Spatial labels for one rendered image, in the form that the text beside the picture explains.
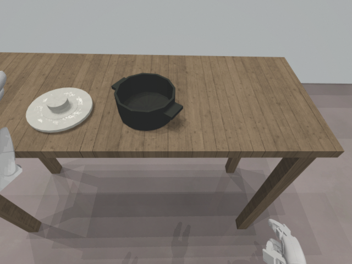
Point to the table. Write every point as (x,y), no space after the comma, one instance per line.
(233,107)

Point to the knob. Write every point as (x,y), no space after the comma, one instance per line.
(57,102)

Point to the lid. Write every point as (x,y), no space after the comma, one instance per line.
(41,118)

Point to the robot right hand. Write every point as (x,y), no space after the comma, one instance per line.
(287,252)

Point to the pot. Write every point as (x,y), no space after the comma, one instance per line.
(146,101)

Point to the robot left hand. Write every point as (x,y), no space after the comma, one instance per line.
(8,169)

